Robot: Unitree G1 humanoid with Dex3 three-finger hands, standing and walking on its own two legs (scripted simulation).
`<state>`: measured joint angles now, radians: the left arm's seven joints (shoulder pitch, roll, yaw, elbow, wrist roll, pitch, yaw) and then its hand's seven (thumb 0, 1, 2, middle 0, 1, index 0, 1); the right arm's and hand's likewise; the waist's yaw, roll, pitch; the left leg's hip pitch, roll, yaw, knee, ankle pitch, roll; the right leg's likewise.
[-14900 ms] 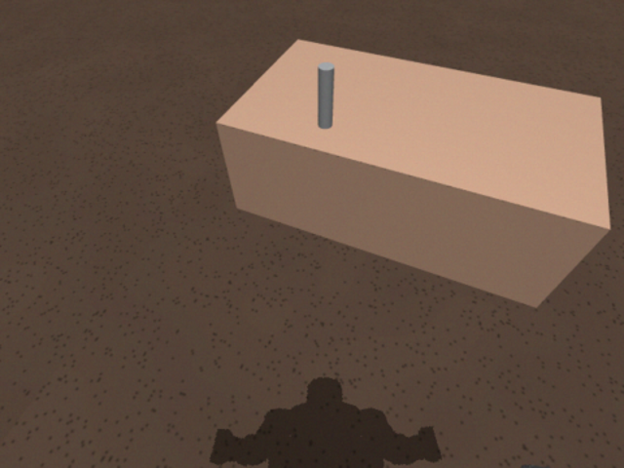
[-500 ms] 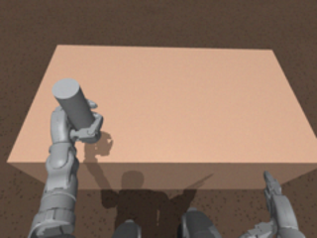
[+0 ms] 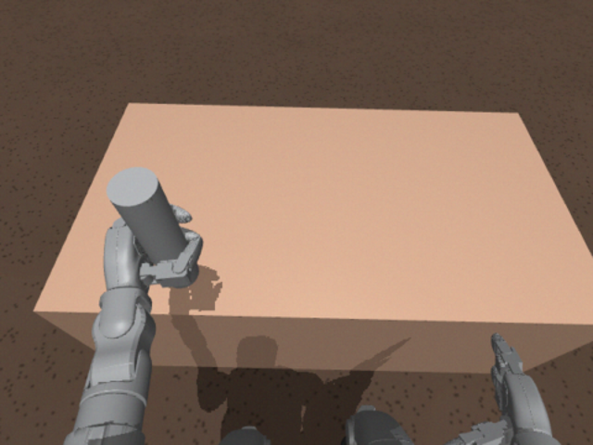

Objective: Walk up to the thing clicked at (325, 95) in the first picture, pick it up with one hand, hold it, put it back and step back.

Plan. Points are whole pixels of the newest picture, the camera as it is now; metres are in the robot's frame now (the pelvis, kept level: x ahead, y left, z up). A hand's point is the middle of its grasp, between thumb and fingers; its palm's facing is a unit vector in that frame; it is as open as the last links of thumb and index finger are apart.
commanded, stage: hold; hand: left
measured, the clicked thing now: (162, 238) +0.34 +0.19 +0.08
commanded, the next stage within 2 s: none
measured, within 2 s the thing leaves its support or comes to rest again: neither
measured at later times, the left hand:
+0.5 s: hand (178, 253) +0.32 +0.16 +0.07, palm faces +0.14 -0.99 +0.02, open 6.7 cm
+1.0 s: hand (175, 249) +0.32 +0.17 +0.08, palm faces +0.15 -0.99 +0.02, open 6.7 cm
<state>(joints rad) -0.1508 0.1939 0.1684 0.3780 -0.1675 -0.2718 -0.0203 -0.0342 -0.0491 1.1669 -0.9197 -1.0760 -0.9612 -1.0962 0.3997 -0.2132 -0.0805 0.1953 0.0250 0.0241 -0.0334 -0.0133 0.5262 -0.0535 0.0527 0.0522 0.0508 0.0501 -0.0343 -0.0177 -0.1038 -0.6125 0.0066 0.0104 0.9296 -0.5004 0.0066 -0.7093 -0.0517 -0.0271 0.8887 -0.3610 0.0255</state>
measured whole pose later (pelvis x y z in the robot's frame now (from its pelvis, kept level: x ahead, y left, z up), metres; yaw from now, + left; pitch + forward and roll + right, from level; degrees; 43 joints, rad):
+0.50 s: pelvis +0.00 -0.01 +0.01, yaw +0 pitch +8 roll +0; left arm -0.08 0.17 0.14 0.29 -0.17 -0.24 -0.01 -0.03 -0.05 1.17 -0.92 -1.08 -0.96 -1.10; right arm 0.38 -0.21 -0.08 0.26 0.03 0.01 -0.04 -0.01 0.52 -0.05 0.05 0.05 0.05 0.05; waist -0.02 -0.01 -0.09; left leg -0.53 0.01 0.01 0.87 -0.47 0.00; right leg -0.63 -0.05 -0.03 0.84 -0.34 0.02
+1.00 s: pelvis +0.00 -0.01 +0.01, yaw +0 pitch +7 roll +0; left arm -0.10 0.18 0.16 0.32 -0.18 -0.23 -0.02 -0.03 -0.05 1.17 -0.92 -1.08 -0.96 -1.10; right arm 0.33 -0.21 -0.08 0.37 0.03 -0.03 -0.05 -0.01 0.53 -0.05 0.05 0.05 0.05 0.05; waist -0.02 -0.01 -0.07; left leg -0.49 0.01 0.00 0.83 -0.45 -0.01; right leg -0.59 -0.05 -0.04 0.80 -0.33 0.01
